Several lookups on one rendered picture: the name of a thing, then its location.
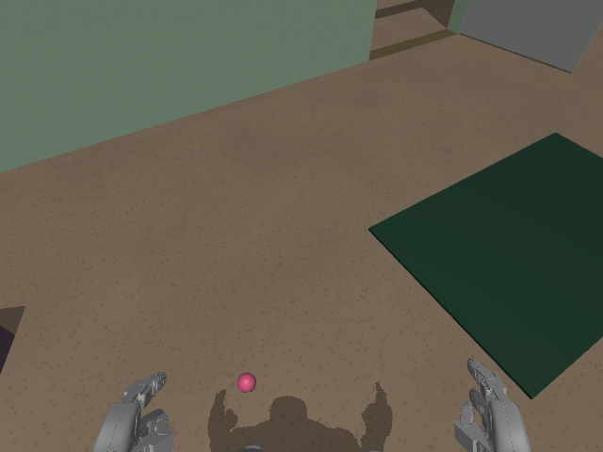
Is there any right robot hand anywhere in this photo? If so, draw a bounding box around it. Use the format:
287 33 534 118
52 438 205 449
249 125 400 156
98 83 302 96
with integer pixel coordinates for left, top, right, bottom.
454 359 531 452

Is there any ball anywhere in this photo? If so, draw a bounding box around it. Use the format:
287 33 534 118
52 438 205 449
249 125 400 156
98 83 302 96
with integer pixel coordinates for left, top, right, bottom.
237 373 255 393

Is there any left robot hand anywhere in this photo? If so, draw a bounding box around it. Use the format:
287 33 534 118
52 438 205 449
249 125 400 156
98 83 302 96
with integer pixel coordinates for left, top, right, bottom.
91 372 175 452

